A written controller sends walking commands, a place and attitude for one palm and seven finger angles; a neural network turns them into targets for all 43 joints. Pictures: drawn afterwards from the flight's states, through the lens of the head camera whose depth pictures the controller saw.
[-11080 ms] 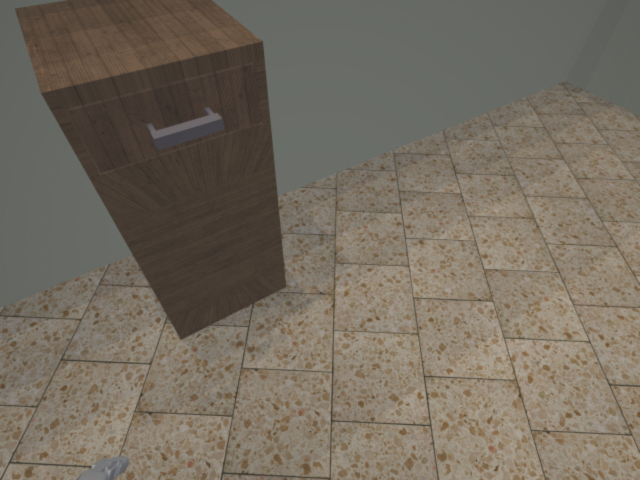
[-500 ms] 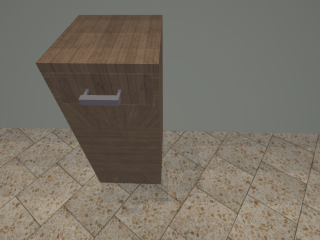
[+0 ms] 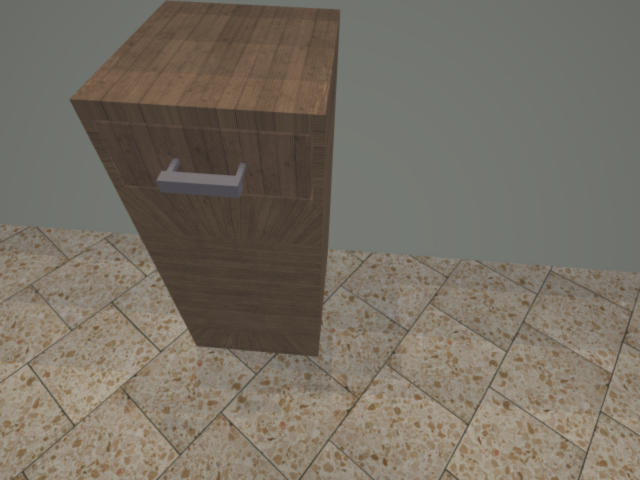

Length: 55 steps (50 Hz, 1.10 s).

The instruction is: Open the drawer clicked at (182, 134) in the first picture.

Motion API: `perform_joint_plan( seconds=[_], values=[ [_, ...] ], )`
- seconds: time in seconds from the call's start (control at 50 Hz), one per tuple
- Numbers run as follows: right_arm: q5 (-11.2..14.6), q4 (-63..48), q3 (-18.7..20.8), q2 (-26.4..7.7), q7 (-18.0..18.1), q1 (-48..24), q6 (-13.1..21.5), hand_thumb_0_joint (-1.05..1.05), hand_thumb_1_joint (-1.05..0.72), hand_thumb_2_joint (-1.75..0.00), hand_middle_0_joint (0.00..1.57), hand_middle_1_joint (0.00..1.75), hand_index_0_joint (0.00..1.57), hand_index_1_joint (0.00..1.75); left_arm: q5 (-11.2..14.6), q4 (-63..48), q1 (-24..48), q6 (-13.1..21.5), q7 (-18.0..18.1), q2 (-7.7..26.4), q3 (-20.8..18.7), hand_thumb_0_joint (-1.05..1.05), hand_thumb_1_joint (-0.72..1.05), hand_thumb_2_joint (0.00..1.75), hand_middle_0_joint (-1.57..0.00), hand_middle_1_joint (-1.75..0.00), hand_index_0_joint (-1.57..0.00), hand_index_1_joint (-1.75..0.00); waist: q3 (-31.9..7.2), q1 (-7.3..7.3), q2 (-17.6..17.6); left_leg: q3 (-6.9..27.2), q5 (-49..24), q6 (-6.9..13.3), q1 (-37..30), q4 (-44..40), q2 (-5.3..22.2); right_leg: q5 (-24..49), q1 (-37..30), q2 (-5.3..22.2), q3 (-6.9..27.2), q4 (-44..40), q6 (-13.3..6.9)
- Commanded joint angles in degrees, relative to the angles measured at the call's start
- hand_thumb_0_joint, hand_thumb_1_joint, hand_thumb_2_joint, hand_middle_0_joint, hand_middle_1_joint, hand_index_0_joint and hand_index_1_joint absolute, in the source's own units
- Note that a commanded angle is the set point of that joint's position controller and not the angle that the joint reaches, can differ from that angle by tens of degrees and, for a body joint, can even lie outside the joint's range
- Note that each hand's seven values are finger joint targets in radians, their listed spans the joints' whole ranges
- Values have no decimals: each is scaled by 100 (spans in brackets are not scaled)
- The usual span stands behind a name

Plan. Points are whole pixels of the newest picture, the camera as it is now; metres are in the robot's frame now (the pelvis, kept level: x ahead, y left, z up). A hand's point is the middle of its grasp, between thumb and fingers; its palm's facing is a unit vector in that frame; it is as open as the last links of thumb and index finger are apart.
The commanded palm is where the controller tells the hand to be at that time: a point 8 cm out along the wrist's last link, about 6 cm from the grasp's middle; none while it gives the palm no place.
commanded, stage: shuffle to correct the standing spot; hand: left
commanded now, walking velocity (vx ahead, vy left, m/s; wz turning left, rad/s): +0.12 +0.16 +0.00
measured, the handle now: (204, 175) +0.57 +0.25 +0.03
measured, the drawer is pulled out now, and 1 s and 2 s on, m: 0.00 0.00 0.00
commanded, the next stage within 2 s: come to a stop and stand still in 0.06 s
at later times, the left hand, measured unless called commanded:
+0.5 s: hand out of the picture +0.13 +0.19 -0.16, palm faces +0.01 -0.97 -0.25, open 7.3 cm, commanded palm none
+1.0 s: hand out of the picture +0.03 +0.18 -0.16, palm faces +0.06 -0.98 -0.19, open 7.3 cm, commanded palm none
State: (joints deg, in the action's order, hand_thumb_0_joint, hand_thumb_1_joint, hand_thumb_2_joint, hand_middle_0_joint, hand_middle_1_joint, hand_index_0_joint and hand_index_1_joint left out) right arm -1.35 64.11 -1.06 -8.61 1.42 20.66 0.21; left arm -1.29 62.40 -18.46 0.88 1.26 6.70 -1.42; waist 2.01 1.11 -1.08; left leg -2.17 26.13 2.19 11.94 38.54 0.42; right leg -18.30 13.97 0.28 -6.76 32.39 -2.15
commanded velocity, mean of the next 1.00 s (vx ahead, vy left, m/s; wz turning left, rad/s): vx -0.03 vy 0.02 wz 0.00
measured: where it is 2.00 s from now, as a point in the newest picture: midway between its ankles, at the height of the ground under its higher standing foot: outside the picture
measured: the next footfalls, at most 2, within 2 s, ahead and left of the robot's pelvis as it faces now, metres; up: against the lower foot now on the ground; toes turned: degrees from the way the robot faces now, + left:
right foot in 0.42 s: +0.13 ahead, -0.09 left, +0.00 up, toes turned -4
left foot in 0.68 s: +0.07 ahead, +0.14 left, +0.00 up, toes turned +3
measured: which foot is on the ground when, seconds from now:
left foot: down 0.00-0.46, up 0.48-0.66, down 0.68-1.00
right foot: down 0.00-0.10, up 0.12-0.40, down 0.42-1.00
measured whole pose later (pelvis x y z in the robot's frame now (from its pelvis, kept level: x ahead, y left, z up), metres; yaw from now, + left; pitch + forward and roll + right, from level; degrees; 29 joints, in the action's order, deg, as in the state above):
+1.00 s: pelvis +0.05 +0.01 +0.01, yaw +0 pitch +0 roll +1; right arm -1.3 61.7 -0.3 -8.2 1.5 17.4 0.0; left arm -0.7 62.2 -18.3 -1.0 1.1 8.1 -0.7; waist 1.3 1.4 0.0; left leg -3.7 15.0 -0.6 10.2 25.7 1.5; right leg -10.5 15.9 0.7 -5.1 26.7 -2.3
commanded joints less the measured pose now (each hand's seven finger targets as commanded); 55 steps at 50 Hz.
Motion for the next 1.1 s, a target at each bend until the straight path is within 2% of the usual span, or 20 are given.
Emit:
perform_joint_plan(
  seconds=[0.0, 0.04, 0.08, 0.1, 0.2, 0.32, 0.38, 0.42, 0.44, 0.46, 0.5, 0.64, 0.7, 0.72, 0.76, 0.88, 1.02, 1.04, 1.06, 1.08],
  values=[
    [43, -305, 136, -177, -46, 362, 136, 0, -90, -90, 20, 30, 20, 30, -46, -235, -374, 85, 73, 1025, -274, 0, 90, 90, -20, -30, -20, -30, 323, -104, 553, -20, -63, -4, 562, -403, 199, 102, 36, 1800, 1955, -1389, -936],
    [25, -67, 120, -185, -43, 985, 170, 0, -90, -90, 20, 30, 20, 30, -10, -359, 10, 17, 36, 833, -230, 0, 90, 90, -20, -30, -20, -30, 318, -363, 13, 78, -785, 24, -511, -1392, 175, -521, 967, 1023, 1013, -548, -505],
    [-66, -93, 255, -803, 28, 1344, 164, 0, -90, -90, 20, 30, 20, 30, 0, -595, 244, -10, -9, 406, -143, 0, 90, 90, -20, -30, -20, -30, 377, -478, -1730, 1924, -925, 783, -726, -2488, 1600, -1549, 1961, -51, -148, 1546, -48],
    [-53, -158, 245, -744, 30, 1281, 151, 0, -90, -90, 20, 30, 20, 30, -62, -650, 425, -21, 6, 474, -137, 0, 90, 90, -20, -30, -20, -30, 603, -485, -1603, 2119, -1106, 1082, -629, -2574, 1770, -1667, 2238, 121, 171, 2334, -123],
    [-45, -416, 121, -481, 128, 638, 348, 0, -90, -90, 20, 30, 20, 30, 1, -449, 312, 17, -64, 203, -69, 0, 90, 90, -20, -30, -20, -30, 437, -109, 33, 1026, -4856, 1098, -600, -2135, 1462, -611, 1868, 465, 365, 2570, 67],
    [30, -293, 177, -609, 200, 435, 278, 0, -90, -90, 20, 30, 20, 30, 62, -436, 254, -42, 66, 322, -24, 0, 90, 90, -20, -30, -20, -30, -34, -58, -484, 464, -6866, 655, -1021, -1607, 1282, 161, 705, 207, 238, 538, 125],
    [83, -328, 270, -607, 171, 362, 196, 0, -90, -90, 20, 30, 20, 30, 31, -373, -175, 24, 100, 651, -101, 0, 90, 90, -20, -30, -20, -30, -337, 145, -70, 313, -5675, 268, -786, -893, 992, 1917, -253, 361, 452, -513, 85],
    [130, -385, 311, -392, 137, 529, 144, 0, -90, -90, 20, 30, 20, 30, 28, -324, -410, 77, 139, 1067, -176, 0, 90, 90, -20, -30, -20, -30, -682, 42, 786, 28, -2183, -59, 425, -212, 262, 5468, -1287, 1599, 1711, 23, -596],
    [156, -371, 318, -173, 119, 510, 90, 0, -90, -90, 20, 30, 20, 30, 57, -296, -426, 63, 138, 1167, -148, 0, 90, 90, -20, -30, -20, -30, -651, -2, 1127, -5, -99, -169, 600, 122, -25, 6222, -1243, 2066, 1794, -246, -981],
    [164, -394, 299, -109, 121, 350, 22, 0, -90, -90, 20, 30, 20, 30, 35, -341, -355, 70, 154, 1149, -151, 0, 90, 90, -20, -30, -20, -30, -758, 46, 1584, 58, 777, -197, 661, 637, 40, 6065, -1137, 2108, 1966, -503, -1225],
    [143, -424, 307, -34, 100, 110, -50, 0, -90, -90, 20, 30, 20, 30, -15, -508, 101, 20, 191, 958, -137, 0, 90, 90, -20, -30, -20, -30, -518, -13, 1279, 220, 737, -215, 662, 1018, 95, 4898, -574, 1908, 1699, -798, -1220],
    [69, -223, 288, -20, 15, 505, -58, 0, -90, -90, 20, 30, 20, 30, 38, -789, 611, -138, 99, 1002, -233, 0, 90, 90, -20, -30, -20, -30, -87, -289, 340, -110, -1201, -249, -584, -1252, 100, 505, 992, 1044, 1168, -889, -412],
    [-22, -572, 312, -517, 43, -40, 39, 0, -90, -90, 20, 30, 20, 30, 55, -884, 489, -169, 45, 582, -150, 0, 90, 90, -20, -30, -20, -30, 242, -11, -850, 1075, -1344, 277, 781, -2240, 1298, 17, 300, 255, 475, -262, 29],
    [-18, -609, 293, -524, 58, -381, 61, 0, -90, -90, 20, 30, 20, 30, 39, -780, 496, -181, 40, 569, -135, 0, 90, 90, -20, -30, -20, -30, 309, 64, -1199, 1049, -1240, 308, 1076, -2414, 1240, 177, -80, 277, 439, -126, 60],
    [6, -711, 254, -517, 69, -547, 66, 0, -90, -90, 20, 30, 20, 30, 28, -617, 177, -162, -5, 595, -90, 0, 90, 90, -20, -30, -20, -30, 238, 174, -667, 667, -811, 171, 1171, -2240, 952, 494, -422, 357, 609, -355, 48],
    [30, -488, 190, -376, 23, 38, 13, 0, -90, -90, 20, 30, 20, 30, 56, -400, 55, -53, -6, 759, -24, 0, 90, 90, -20, -30, -20, -30, 190, -83, 468, 227, -622, -50, 370, -1756, 400, -434, 132, 698, 1230, -1507, -46],
    [39, -228, 116, -288, 26, 231, 75, 0, -90, -90, 20, 30, 20, 30, 69, -175, -191, 5, 17, 603, 31, 0, 90, 90, -20, -30, -20, -30, 249, -87, 246, 261, -879, -54, 285, -1954, 476, -32, 56, 596, 1036, -1437, -19],
    [94, -621, 255, -703, -54, -635, 80, 0, -90, -90, 20, 30, 20, 30, 9, 61, -815, 80, 257, 860, 35, 0, 90, 90, -20, -30, -20, -30, 431, 247, 77, -123, -739, -288, 507, -826, 552, 917, 81, 883, 1209, -1408, 179],
    [79, -779, 211, -309, -72, -160, 0, 0, -90, -90, 20, 30, 20, 30, 14, -222, -412, 135, 203, 1117, 0, 0, 90, 90, -20, -30, -20, -30, -258, -225, 112, 30, -382, -275, 256, -526, 184, -633, 262, 1266, 1847, -1722, -182],
    [56, -664, 200, -225, -71, 60, 25, 0, -90, -90, 20, 30, 20, 30, 6, -324, -165, 143, 171, 1109, -39, 0, 90, 90, -20, -30, -20, -30, -127, -297, 15, 14, -570, -212, 54, -677, 203, -1233, 667, 1275, 1779, -1781, -351]
  ],
)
